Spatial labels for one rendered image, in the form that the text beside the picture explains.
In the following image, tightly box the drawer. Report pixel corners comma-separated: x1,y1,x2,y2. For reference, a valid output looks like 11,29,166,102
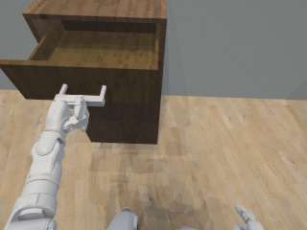
0,20,159,104

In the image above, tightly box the left robot thigh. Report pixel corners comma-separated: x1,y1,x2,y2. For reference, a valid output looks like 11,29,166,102
107,211,138,230

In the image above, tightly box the right robot hand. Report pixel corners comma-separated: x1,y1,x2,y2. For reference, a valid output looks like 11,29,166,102
234,204,264,230

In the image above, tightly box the robot left upper arm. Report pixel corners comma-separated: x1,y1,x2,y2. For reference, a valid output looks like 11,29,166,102
6,218,58,230

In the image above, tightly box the left robot hand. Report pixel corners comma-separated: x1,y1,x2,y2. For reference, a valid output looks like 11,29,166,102
44,95,90,138

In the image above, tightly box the left robot forearm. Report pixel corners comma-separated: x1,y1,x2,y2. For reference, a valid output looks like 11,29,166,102
3,130,66,230

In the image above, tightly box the cabinet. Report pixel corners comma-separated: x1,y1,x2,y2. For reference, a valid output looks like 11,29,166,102
22,0,167,145

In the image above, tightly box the left robot shin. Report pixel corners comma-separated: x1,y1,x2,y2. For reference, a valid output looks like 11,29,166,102
121,207,131,212

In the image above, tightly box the handle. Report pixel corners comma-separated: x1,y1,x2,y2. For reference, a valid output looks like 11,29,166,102
54,84,106,107

